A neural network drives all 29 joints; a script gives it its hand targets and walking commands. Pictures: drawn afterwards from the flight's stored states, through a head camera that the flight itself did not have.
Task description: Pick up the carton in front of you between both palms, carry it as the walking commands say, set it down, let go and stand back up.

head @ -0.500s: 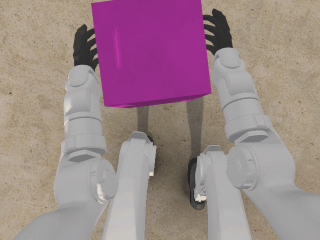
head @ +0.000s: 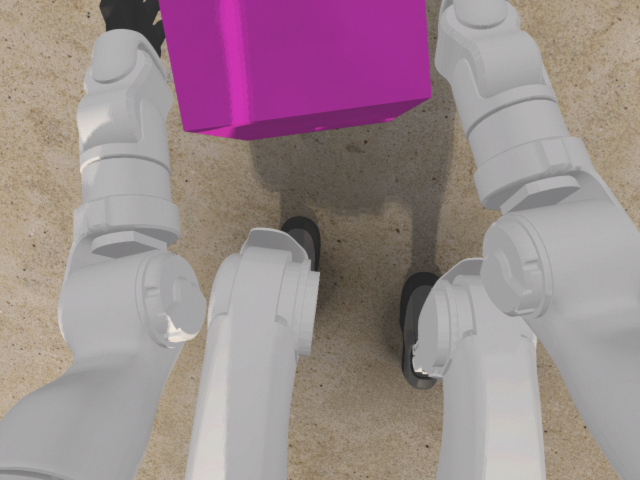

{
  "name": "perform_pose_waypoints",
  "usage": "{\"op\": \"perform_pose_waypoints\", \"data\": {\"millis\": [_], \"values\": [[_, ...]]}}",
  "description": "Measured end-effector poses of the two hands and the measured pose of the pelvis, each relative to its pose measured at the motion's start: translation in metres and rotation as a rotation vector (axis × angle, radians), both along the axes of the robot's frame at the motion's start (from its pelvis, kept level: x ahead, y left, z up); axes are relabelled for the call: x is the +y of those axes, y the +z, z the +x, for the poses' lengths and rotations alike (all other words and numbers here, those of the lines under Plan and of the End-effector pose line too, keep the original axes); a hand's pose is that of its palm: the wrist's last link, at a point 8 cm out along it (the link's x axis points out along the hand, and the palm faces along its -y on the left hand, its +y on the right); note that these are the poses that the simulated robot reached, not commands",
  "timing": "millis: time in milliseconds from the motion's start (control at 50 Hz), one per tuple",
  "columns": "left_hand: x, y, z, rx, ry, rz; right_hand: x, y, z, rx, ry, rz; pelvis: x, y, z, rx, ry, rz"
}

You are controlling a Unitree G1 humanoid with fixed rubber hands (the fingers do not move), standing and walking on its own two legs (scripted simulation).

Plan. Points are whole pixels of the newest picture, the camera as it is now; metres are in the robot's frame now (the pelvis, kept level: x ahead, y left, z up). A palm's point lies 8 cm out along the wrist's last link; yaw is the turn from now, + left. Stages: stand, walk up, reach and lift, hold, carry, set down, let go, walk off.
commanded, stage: set down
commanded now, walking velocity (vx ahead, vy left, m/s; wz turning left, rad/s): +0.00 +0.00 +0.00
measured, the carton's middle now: (301, 32) +0.52 +0.15 -0.23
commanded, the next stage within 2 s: none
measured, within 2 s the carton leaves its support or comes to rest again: rests again in 1.08 s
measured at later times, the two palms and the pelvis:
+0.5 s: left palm (154, 42) +0.48 +0.28 -0.17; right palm (466, 7) +0.55 -0.01 -0.19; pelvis +0.00 -0.01 -0.01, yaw +0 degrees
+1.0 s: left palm (153, 49) +0.47 +0.29 -0.19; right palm (460, 7) +0.55 -0.01 -0.20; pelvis +0.00 -0.01 -0.02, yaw +1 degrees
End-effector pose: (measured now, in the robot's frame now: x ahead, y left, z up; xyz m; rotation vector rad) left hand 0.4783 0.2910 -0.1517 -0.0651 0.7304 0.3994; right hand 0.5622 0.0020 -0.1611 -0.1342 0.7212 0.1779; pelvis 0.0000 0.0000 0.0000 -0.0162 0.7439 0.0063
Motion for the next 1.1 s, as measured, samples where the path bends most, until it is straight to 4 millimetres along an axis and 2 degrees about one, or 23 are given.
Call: {"op": "perform_pose_waypoints", "data": {"millis": [200,540,800,1020,1100], "values": [[-0.01,-0.008,0.002,0.022,-0.038,-0.016,-0.013,-0.01,0.0,0.02,0.009,-0.015,-0.003,-0.008,0.001,-0.004,-0.01,0.009],[-0.009,-0.023,-0.003,0.057,-0.064,-0.013,-0.017,-0.032,-0.009,0.051,0.048,-0.001,-0.01,-0.015,-0.004,-0.038,-0.024,0.031],[0.0,-0.035,-0.006,0.072,-0.049,-0.008,-0.01,-0.034,-0.007,0.042,0.083,0.038,-0.008,-0.017,-0.001,-0.052,-0.023,0.03],[0.0,-0.037,-0.008,0.06,-0.046,-0.022,-0.012,-0.035,-0.007,0.013,0.106,0.037,-0.006,-0.019,-0.005,-0.08,-0.015,0.032],[0.001,-0.046,-0.015,0.07,-0.022,-0.012,-0.019,-0.04,-0.007,-0.005,0.105,0.003,-0.005,-0.02,-0.008,-0.102,-0.011,0.033]]}}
